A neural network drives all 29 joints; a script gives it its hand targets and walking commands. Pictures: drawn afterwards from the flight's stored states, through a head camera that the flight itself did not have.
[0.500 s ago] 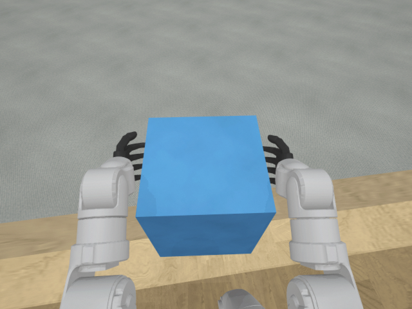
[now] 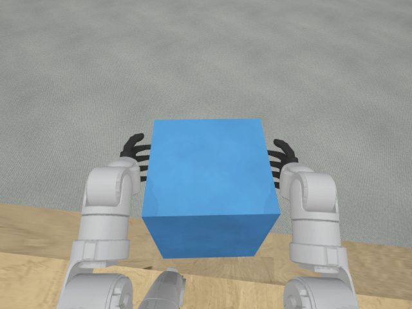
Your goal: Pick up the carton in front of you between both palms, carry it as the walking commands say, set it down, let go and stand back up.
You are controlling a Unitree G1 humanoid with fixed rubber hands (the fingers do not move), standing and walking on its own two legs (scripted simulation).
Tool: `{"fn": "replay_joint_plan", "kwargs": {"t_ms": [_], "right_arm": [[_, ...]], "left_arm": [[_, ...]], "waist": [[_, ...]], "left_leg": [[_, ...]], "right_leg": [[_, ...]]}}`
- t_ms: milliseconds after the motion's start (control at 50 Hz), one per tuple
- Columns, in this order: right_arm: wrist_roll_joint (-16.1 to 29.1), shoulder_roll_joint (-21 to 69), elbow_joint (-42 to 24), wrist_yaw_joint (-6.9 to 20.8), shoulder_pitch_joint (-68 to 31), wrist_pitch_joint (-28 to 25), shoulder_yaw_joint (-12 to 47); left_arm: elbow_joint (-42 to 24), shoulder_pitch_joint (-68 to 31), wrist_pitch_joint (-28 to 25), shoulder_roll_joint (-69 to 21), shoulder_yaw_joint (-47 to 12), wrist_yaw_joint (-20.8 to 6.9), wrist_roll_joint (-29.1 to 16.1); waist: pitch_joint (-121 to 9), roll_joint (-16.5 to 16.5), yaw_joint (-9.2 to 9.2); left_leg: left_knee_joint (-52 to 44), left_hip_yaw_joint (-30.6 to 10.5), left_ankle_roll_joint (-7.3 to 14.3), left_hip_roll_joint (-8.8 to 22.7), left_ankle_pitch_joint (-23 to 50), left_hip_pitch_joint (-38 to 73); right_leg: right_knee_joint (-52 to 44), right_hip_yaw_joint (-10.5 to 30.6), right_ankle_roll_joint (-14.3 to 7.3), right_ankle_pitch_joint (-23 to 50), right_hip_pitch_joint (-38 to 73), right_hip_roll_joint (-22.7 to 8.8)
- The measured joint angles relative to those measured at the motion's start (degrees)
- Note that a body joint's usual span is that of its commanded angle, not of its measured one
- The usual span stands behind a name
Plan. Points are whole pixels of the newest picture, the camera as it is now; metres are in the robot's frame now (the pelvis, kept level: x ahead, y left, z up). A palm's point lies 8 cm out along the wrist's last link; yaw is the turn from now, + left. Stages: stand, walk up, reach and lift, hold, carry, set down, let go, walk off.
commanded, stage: carry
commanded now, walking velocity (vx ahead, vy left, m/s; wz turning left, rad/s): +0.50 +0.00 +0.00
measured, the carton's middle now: (208, 193) +0.34 +0.03 -0.01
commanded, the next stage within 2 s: none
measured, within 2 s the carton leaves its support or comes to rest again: neither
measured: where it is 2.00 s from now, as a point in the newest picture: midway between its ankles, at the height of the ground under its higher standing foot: (218, 143)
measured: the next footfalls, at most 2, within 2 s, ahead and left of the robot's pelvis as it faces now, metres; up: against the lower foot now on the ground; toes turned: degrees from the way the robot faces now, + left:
left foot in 0.16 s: +0.29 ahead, +0.08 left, -0.11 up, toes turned +1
right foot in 0.58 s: +0.59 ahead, -0.05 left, -0.22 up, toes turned +0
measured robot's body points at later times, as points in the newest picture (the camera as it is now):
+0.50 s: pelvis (213, 206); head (227, 20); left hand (187, 89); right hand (281, 100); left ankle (191, 295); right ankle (232, 238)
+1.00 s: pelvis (222, 132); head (238, 10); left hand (188, 54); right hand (254, 60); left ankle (206, 186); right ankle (222, 237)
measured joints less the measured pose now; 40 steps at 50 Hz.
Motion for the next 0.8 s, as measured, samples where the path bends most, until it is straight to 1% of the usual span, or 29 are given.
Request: {"fn": "replay_joint_plan", "kwargs": {"t_ms": [60,100,120,140,160,180,200,220,240,260,300,340,360,380,420,460,500,520,540,560,580,600,620,640,680,700,740,780,800], "right_arm": [[-0.56,0.16,-3.41,-0.13,1.36,-0.71,-0.45],[-0.75,0.35,-5.67,-0.1,1.96,-0.95,-0.63],[-0.99,0.53,-6.37,-0.11,1.93,-1.08,-0.56],[-1.37,0.77,-6.53,-0.13,1.64,-1.25,-0.26],[-1.87,1.13,-6.19,-0.23,1.04,-1.31,0.33],[-2.36,1.49,-5.78,-0.49,0.31,-1.49,0.93],[-2.58,1.47,-5.21,-0.75,-0.37,-1.69,1.35],[-2.3,1.12,-4.31,-0.95,-0.87,-1.66,1.75],[-1.68,0.67,-3.38,-1.13,-1.08,-1.37,2.03],[-0.83,0.18,-2.58,-1.32,-1.04,-0.96,2.27],[1.0,-0.65,-1.08,-1.75,-0.72,-0.36,2.7],[2.44,-1.1,0.26,-2.12,-0.38,-0.53,3.14],[2.89,-1.22,0.83,-2.25,-0.42,-0.75,3.39],[3.22,-1.31,1.33,-2.33,-0.54,-1.09,3.63],[3.84,-1.32,2.13,-2.51,-0.96,-2.04,4.18],[4.34,-1.21,2.55,-2.66,-1.43,-3.07,4.65],[4.77,-1.29,2.22,-2.71,-1.77,-3.77,4.98],[5.0,-1.47,1.89,-2.7,-2.0,-3.91,4.99],[5.21,-1.75,1.56,-2.62,-2.14,-3.96,4.86],[5.35,-2.14,1.2,-2.44,-2.08,-3.85,4.62],[5.32,-2.6,0.87,-2.1,-2.05,-3.65,4.24],[5.23,-3.07,1.13,-1.68,-2.64,-3.59,3.82],[4.97,-3.32,1.73,-1.37,-3.35,-3.54,3.44],[4.53,-3.27,2.16,-1.22,-3.57,-3.13,3.13],[3.3,-2.6,2.85,-1.11,-3.46,-1.74,2.62],[2.48,-1.92,3.06,-1.07,-3.12,-1.1,2.25],[0.85,-0.67,3.03,-0.87,-2.09,-0.27,1.29],[-0.02,-0.12,2.43,-0.61,-1.21,-0.06,0.3],[-0.33,-0.02,1.85,-0.49,-0.8,-0.14,0.01]], "left_arm": [[-0.36,-0.75,-1.57,-0.32,-0.64,0.47,-1.01],[-1.23,-1.17,-2.13,-0.33,-0.87,0.52,-1.47],[-1.61,-1.48,-2.22,-0.15,-0.79,0.42,-1.65],[-1.91,-1.63,-2.26,0.19,-0.56,0.22,-1.8],[-2.3,-1.54,-2.14,0.77,-0.16,-0.1,-1.96],[-2.34,-1.83,-2.17,1.49,0.12,-0.47,-2.03],[-1.84,-2.47,-2.29,1.87,0.48,-0.87,-1.81],[-1.39,-2.7,-2.18,1.89,0.82,-1.16,-1.4],[-1.14,-2.58,-1.72,1.67,1.01,-1.3,-0.85],[-1.1,-2.23,-1.06,1.21,1.23,-1.36,-0.14],[-1.48,-1.12,0.2,0.0,1.89,-1.56,1.57],[-2.25,0.24,0.79,-1.1,2.6,-1.86,3.17],[-2.71,0.81,0.88,-1.49,2.96,-2.03,3.8],[-3.22,1.34,0.81,-1.78,3.25,-2.18,4.3],[-4.75,2.38,0.6,-2.1,3.76,-2.47,5.13],[-6.47,3.22,0.35,-2.18,4.14,-2.65,5.6],[-8.17,3.7,0.17,-2.34,4.31,-2.69,5.89],[-8.8,3.68,0.1,-2.46,4.23,-2.69,6.08],[-9.08,3.51,0.0,-2.6,3.99,-2.62,6.24],[-8.91,3.11,-0.02,-2.78,3.46,-2.27,6.38],[-8.49,2.41,0.12,-2.97,2.88,-1.93,6.65],[-7.89,1.59,0.08,-2.98,2.5,-1.63,6.71],[-6.89,0.74,-0.01,-2.65,2.15,-1.36,6.45],[-5.61,0.06,0.2,-2.06,1.69,-1.16,5.87],[-3.29,-0.41,0.98,-0.9,1.14,-0.76,4.1],[-2.28,-0.32,1.33,-0.36,0.97,-0.58,3.12],[-0.37,-0.14,1.5,0.3,0.5,0.14,1.26],[1.16,-0.49,1.02,0.56,-0.03,0.72,-0.11],[1.66,-0.76,0.6,0.64,-0.29,0.92,-0.64]], "waist": [[0.63,1.18,1.38],[0.32,2.09,1.87],[0.02,2.27,1.71],[-0.3,2.43,0.92],[-0.76,2.62,-0.51],[-1.01,1.87,-2.42],[-1.09,0.76,-4.09],[-1.19,0.3,-5.56],[-1.25,0.2,-7.04],[-1.18,0.23,-8.29],[-0.83,0.51,-10.31],[-0.26,0.42,-11.82],[0.12,0.24,-12.45],[0.49,0.07,-12.98],[0.91,-0.35,-14.03],[0.95,-1.13,-14.78],[0.52,-2.04,-15.03],[0.15,-2.34,-14.7],[-0.27,-2.6,-13.86],[-0.75,-2.89,-12.38],[-1.46,-3.15,-10.63],[-2.12,-2.31,-9.02],[-2.35,-1.34,-7.5],[-2.73,-1.19,-6.14],[-2.91,-0.84,-3.52],[-2.82,-0.89,-2.58],[-2.25,-0.86,-1.12],[-1.26,-0.47,0.0],[-0.83,-0.29,0.47]], "left_leg": [[-17.15,0.99,0.38,-0.07,15.35,1.96],[-27.63,2.66,0.78,-0.78,22.62,5.49],[-30.58,4.05,1.25,-1.29,26.46,7.5],[-32.37,5.59,1.89,-1.92,28.64,10.13],[-33.81,6.97,3.22,-2.55,27.69,13.59],[-32.29,7.4,4.61,-3.6,17.01,15.85],[-29.16,7.38,4.88,-4.99,5.99,16.24],[-26.18,7.13,4.81,-5.97,-1.65,16.16],[-23.77,7.07,4.38,-6.59,-4.96,15.9],[-21.71,7.28,4.87,-7.0,-6.43,15.79],[-18.81,7.49,5.61,-7.26,-9.45,16.45],[-17.86,7.46,5.49,-7.32,-12.63,18.17],[-17.59,7.41,5.33,-7.33,-13.96,19.15],[-17.23,7.28,5.33,-7.33,-15.33,20.14],[-16.02,6.55,5.18,-7.46,-18.37,21.99],[-14.34,5.73,4.79,-7.76,-22.17,24.15],[-11.74,5.21,4.4,-8.08,-26.75,26.47],[-9.29,5.4,4.2,-8.03,-29.0,27.37],[-5.71,6.15,3.9,-7.68,-28.27,27.97],[-0.53,7.16,3.73,-7.2,-25.02,28.2],[6.9,7.98,3.53,-6.74,-22.81,27.24],[14.82,7.22,2.61,-6.06,-23.2,24.81],[20.54,5.6,1.86,-5.63,-23.52,21.94],[23.47,4.13,1.45,-5.52,-22.76,18.8],[22.94,1.77,1.01,-4.16,-19.84,12.68],[20.28,0.94,0.56,-3.41,-18.22,10.0],[11.41,0.07,-0.64,-1.93,-15.86,6.03],[4.95,-0.03,-0.93,-0.68,-9.49,2.61],[1.79,0.04,-0.71,-0.2,-4.62,1.24]], "right_leg": [[3.06,0.79,0.41,-5.95,2.92,0.4],[5.8,1.19,0.65,-10.69,5.23,0.92],[8.5,1.01,0.71,-13.06,6.05,0.94],[12.8,0.22,0.88,-12.02,6.45,0.6],[19.29,-0.89,0.99,-8.13,6.0,-0.01],[27.51,-1.28,1.36,-6.15,4.06,-1.12],[35.3,0.06,2.32,-6.07,1.38,-1.63],[40.59,1.86,3.05,-5.72,-1.61,-1.47],[43.24,3.23,3.56,-5.23,-4.62,-1.61],[43.43,4.46,3.88,-3.66,-7.58,-2.02],[38.36,6.12,4.35,-0.2,-13.01,-3.36],[28.4,6.92,5.1,2.27,-16.79,-4.96],[24.27,7.0,5.18,5.35,-18.34,-5.67],[21.15,6.91,4.98,9.05,-19.74,-6.23],[13.56,6.5,4.38,20.06,-21.37,-6.92],[2.52,5.87,4.19,31.08,-20.55,-6.87],[-8.99,4.51,4.04,40.53,-17.42,-6.22],[-12.21,3.31,3.71,44.78,-15.59,-5.72],[-14.07,1.96,3.24,47.37,-13.23,-5.13],[-15.79,0.61,2.77,48.1,-9.86,-4.51],[-17.26,-0.36,1.78,44.56,-5.96,-4.05],[-15.56,-0.18,1.11,32.11,-4.11,-2.78],[-12.59,-0.05,0.47,21.73,-3.82,-1.38],[-10.52,0.37,-0.25,14.47,-3.55,-0.43],[-6.47,-0.05,-0.88,10.83,-4.03,0.85],[-5.04,-0.22,-1.25,9.8,-3.79,1.11],[-3.82,-0.24,-1.44,6.96,-2.26,1.25],[-3.54,-0.05,-1.18,4.29,-0.23,1.25],[-3.31,0.19,-1.14,2.98,0.7,1.24]]}}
